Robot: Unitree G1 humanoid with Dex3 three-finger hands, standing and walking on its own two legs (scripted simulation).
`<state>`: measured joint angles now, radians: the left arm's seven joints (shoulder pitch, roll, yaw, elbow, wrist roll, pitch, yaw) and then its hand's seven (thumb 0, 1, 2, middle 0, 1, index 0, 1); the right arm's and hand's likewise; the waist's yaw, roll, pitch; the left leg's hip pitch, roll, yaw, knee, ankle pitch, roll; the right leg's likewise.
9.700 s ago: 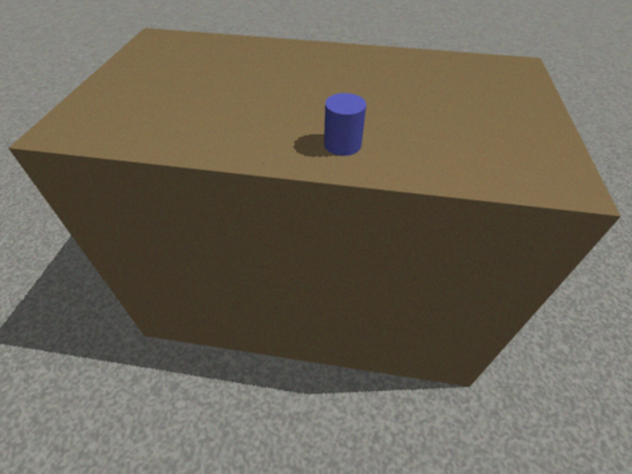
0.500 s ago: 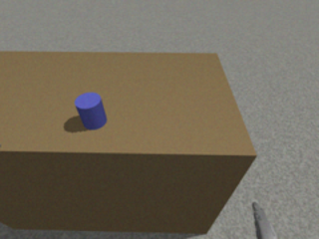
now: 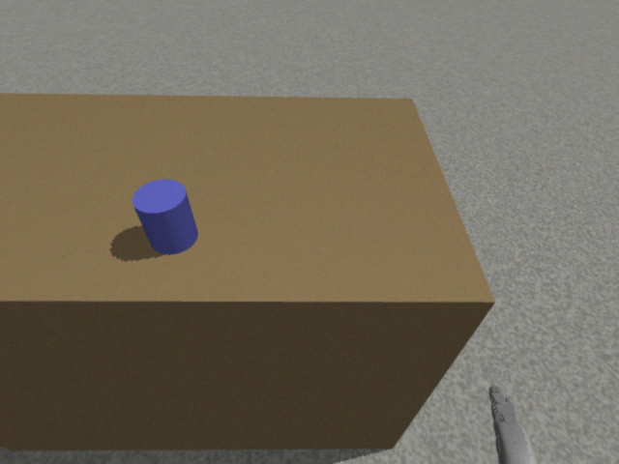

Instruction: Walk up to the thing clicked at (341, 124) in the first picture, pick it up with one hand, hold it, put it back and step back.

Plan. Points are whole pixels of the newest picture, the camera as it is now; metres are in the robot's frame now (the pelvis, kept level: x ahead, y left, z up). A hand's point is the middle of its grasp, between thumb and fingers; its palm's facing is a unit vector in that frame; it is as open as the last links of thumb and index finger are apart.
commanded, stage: go down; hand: left
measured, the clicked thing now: (167, 217) +0.47 +0.21 +0.07
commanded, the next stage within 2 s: approach in 1.48 s
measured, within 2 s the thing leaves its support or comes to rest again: neither
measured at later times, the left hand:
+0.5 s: hand out of the picture +0.36 +0.39 +0.21, palm faces +0.26 -0.97 -0.01, open 17.8 cm
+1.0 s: hand out of the picture +0.36 +0.40 +0.20, palm faces +0.26 -0.97 -0.01, open 17.7 cm
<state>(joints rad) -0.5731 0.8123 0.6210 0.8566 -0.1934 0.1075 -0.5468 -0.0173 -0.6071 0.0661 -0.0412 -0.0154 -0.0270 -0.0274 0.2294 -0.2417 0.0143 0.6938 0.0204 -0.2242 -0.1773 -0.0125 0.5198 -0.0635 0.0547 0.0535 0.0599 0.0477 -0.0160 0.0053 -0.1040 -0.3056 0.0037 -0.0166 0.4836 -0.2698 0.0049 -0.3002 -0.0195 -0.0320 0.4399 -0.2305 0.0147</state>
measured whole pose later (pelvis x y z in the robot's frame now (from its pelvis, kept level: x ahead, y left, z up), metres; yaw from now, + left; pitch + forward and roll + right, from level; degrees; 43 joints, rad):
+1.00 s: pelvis +0.01 +0.00 +0.00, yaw +0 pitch +8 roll -1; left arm -0.61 0.89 0.66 0.96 -0.18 0.06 -0.58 -0.02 -0.59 0.05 -0.04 -0.03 -0.04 -0.03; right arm 0.22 -0.25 0.01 0.68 0.01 -0.21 -0.18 -0.01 0.51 -0.06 0.06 0.05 0.06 0.05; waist -0.03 0.01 -0.12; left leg -0.37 0.01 -0.02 0.54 -0.30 0.01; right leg -0.36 -0.01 -0.04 0.47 -0.25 0.02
